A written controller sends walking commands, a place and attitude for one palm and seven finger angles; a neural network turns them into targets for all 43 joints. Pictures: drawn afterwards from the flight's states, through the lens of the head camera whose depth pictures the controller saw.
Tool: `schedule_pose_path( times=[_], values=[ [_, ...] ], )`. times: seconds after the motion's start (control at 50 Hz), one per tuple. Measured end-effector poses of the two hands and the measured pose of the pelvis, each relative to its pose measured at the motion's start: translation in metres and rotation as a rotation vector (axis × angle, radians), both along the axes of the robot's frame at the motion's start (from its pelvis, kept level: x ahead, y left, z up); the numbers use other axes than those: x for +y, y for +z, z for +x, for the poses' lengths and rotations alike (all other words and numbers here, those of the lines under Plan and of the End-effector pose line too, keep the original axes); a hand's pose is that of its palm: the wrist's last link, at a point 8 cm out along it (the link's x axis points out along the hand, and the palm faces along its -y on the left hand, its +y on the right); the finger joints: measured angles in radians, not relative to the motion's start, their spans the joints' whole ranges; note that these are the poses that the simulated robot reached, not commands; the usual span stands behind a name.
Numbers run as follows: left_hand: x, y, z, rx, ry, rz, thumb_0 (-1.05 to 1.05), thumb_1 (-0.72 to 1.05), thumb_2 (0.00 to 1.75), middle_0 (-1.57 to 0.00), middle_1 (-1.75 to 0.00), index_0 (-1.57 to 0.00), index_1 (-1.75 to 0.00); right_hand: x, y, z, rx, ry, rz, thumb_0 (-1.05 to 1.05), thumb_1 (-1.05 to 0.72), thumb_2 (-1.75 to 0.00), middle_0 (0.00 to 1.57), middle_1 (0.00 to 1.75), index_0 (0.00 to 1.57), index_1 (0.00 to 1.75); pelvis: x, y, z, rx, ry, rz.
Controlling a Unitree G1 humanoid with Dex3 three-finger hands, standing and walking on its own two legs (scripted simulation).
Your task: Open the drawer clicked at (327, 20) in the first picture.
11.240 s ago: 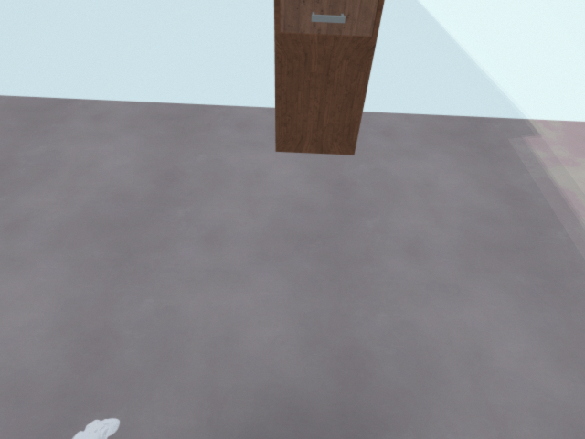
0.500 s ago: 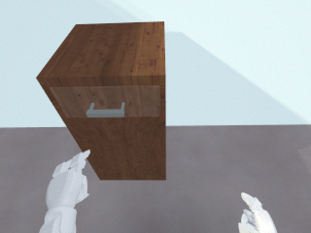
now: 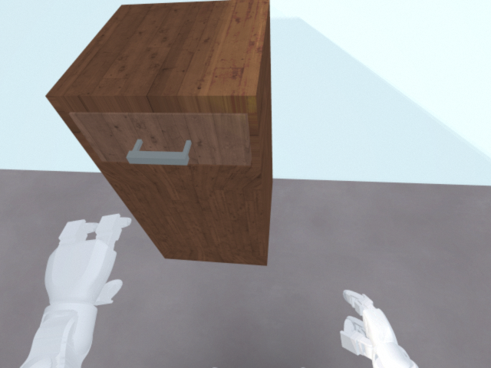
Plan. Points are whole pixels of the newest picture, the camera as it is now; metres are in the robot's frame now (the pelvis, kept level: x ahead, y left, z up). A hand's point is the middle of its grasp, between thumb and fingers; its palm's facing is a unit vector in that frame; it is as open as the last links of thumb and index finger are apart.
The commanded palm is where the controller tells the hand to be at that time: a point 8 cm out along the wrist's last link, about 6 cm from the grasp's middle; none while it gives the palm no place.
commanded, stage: raise the hand with hooked fingers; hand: left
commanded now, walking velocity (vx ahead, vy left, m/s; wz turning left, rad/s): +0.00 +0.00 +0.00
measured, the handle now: (160, 151) +0.54 +0.27 -0.01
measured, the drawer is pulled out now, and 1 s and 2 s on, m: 0.00 0.00 0.00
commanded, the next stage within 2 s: move the hooked fingers above the handle in 1.10 s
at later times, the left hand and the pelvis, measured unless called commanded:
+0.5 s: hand (100, 222) +0.30 +0.27 +0.08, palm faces +0.09 -0.10 -0.99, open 13.5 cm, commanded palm +0.27 +0.28 +0.14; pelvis +0.00 +0.05 +0.02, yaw -4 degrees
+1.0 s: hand (82, 201) +0.32 +0.30 +0.10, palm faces +0.00 -0.10 -1.00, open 13.8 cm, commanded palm +0.30 +0.31 +0.17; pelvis +0.01 +0.09 +0.04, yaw -3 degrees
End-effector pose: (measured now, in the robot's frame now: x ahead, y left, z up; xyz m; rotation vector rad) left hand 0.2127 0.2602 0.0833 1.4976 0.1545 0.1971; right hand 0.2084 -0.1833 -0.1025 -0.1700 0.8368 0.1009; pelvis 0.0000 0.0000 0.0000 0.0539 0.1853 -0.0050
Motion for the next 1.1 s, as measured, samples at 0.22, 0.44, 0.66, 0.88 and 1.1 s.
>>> schedule_pose_path(
  times=[0.22, 0.44, 0.66, 0.88, 1.1],
  values=[
    [-0.016, 0.013, 0.022, -0.024, -0.208, -0.02, 0.0, -0.1, 0.48, -0.29, -0.94, -0.3, -0.93, -0.068, 0.005, -0.062, 0.086, -0.205, -0.178, 0.01, -0.91, -0.9, 0.2, 0.3, 0.2, 0.3, 0.015, 0.011, 0.004, -0.01, -0.058, -0.017],
    [0.015, 0.042, 0.054, -0.086, -0.056, -0.03, 0.0, -0.35, 0.37, -0.3, -1.1, -0.31, -1.1, -0.026, 0.028, -0.039, -0.017, -0.253, -0.107, 0.01, -0.91, -0.9, 0.2, 0.3, 0.19, 0.3, 0.046, 0.021, 0.003, -0.074, -0.065, -0.036],
    [0.034, 0.076, 0.082, -0.084, -0.134, 0.0, 0.0, -0.48, 0.31, -0.32, -1.18, -0.32, -1.18, 0.046, 0.055, -0.011, -0.099, -0.138, -0.047, 0.01, -0.9, -0.9, 0.2, 0.3, 0.2, 0.3, 0.071, 0.031, 0.003, -0.148, -0.056, -0.056],
    [0.054, 0.082, 0.099, 0.011, -0.146, -0.024, 0.0, -0.49, 0.31, -0.31, -1.2, -0.32, -1.19, 0.052, 0.042, -0.037, 0.023, -0.129, -0.063, 0.01, -0.9, -0.9, 0.2, 0.3, 0.2, 0.3, 0.086, 0.036, 0.008, -0.144, -0.048, -0.066],
    [0.048, 0.077, 0.087, -0.054, -0.212, -0.014, 0.0, -0.49, 0.3, -0.32, -1.2, -0.33, -1.2, 0.029, 0.03, -0.06, 0.118, -0.15, -0.104, 0.01, -0.91, -0.9, 0.2, 0.3, 0.2, 0.3, 0.081, 0.037, 0.007, -0.124, -0.043, -0.063]
  ],
)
